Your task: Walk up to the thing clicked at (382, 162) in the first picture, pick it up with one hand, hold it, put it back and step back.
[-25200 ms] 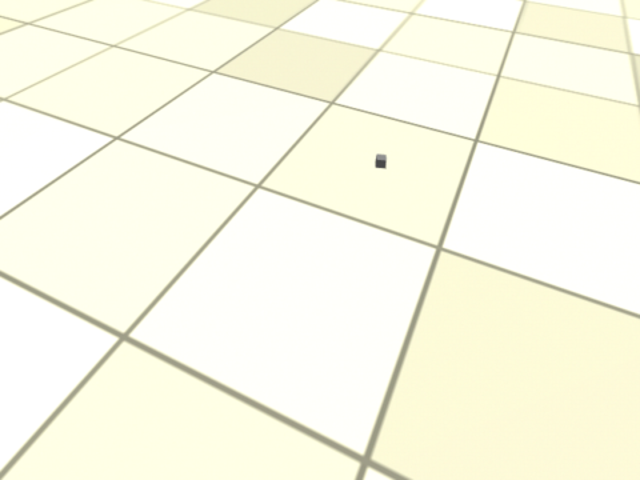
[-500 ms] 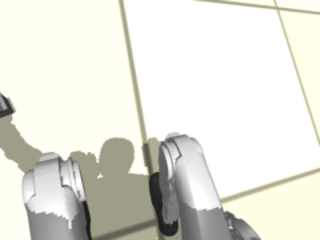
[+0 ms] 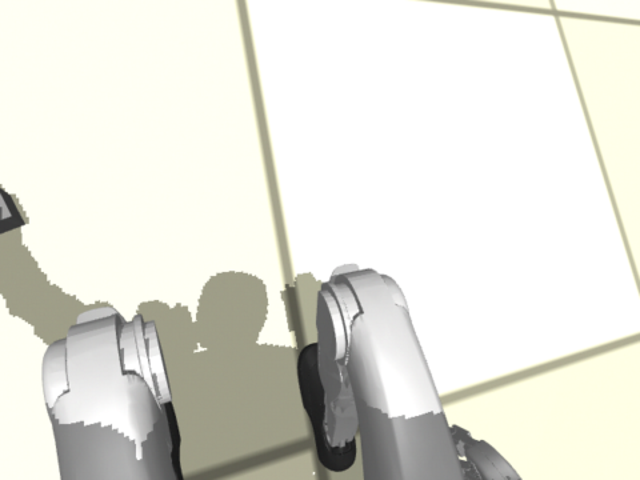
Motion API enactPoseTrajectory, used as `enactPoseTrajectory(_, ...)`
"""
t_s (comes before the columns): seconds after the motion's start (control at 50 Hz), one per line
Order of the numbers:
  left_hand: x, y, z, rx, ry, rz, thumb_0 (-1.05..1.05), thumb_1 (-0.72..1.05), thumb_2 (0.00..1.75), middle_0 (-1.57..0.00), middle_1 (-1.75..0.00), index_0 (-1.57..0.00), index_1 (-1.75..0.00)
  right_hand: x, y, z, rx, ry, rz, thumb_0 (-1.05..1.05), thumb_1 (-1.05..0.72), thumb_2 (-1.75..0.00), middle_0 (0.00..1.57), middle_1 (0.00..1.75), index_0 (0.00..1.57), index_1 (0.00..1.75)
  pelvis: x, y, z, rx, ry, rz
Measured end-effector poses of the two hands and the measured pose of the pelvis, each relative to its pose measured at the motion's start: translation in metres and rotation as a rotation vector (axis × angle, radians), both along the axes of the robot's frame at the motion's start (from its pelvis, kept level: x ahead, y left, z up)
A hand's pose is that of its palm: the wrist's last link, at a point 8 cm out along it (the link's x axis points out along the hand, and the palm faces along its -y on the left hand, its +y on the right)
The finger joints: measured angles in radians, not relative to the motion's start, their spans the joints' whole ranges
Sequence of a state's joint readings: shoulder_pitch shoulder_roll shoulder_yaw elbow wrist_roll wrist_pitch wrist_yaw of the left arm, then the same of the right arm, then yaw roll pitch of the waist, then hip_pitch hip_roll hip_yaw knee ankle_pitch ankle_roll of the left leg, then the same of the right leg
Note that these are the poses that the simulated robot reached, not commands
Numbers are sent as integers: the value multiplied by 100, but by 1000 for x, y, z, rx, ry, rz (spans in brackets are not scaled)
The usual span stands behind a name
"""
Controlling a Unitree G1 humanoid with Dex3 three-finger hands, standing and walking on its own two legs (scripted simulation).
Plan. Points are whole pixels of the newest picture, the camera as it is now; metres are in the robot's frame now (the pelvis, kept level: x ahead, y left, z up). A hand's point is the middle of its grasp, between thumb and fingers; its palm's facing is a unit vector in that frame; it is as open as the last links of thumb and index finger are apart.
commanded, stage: approach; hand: left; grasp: from above
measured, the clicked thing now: out of the picture +0.47 +0.35 -0.29
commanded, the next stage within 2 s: close in in 0.56 s
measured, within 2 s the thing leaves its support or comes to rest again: neither
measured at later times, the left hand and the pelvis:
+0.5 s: hand out of the picture +0.50 +0.33 -0.15, palm faces -0.31 -0.16 -0.94, open 13.0 cm; pelvis +0.00 +0.00 +0.00, yaw +0 degrees
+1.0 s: hand out of the picture +0.45 +0.36 -0.19, palm faces -0.37 -0.19 -0.91, open 13.2 cm; pelvis +0.00 +0.00 +0.00, yaw -1 degrees
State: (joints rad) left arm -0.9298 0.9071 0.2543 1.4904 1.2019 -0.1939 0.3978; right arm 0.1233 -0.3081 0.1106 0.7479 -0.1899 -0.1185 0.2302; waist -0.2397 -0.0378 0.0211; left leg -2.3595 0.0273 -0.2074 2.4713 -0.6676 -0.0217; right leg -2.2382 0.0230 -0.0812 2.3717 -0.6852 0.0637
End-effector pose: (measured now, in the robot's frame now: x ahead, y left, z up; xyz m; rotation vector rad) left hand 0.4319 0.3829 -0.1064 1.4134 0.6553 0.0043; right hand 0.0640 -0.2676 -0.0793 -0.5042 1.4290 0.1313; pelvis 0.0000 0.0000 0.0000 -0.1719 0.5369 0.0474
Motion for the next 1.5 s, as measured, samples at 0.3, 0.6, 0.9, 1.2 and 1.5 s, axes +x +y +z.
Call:
enactPoseTrajectory(0.3, 18, -19, 1, 12, -11, -53, 0, -29, 80, -36, -68, -33, -71, 1, 0, 4, -4, -17, -2, 0, -89, -89, 20, 30, 21, 30, 0, 0, 1, 5, 9, 3)
enactPoseTrajectory(0.6, 62, -57, 16, 25, -17, 8, 0, -34, 84, -34, -70, -29, -74, -40, 2, 12, 15, 13, -100, 0, -89, -89, 20, 30, 20, 30, 1, -1, 5, 8, 28, -17)
enactPoseTrajectory(0.9, 17, -22, -24, -16, 40, -18, 0, -35, 83, -31, -72, -28, -74, -22, 0, 6, -9, 52, -5, 0, -89, -89, 20, 30, 21, 30, 0, -3, -1, 4, -4, -10)
enactPoseTrajectory(1.2, 30, -33, -44, -20, 12, 14, 0, -36, 86, -29, -71, -25, -74, -4, 4, 14, -27, -11, 59, 0, -89, -90, 20, 30, 20, 30, 3, 3, -5, -22, -13, -19)
enactPoseTrajectory(1.5, 33, -34, -66, -14, 25, 32, 0, -39, 88, -28, -72, -23, -76, -52, 12, 19, -20, 104, 45, 0, -89, -90, 20, 30, 21, 30, 1, 3, -12, -35, -44, -40)
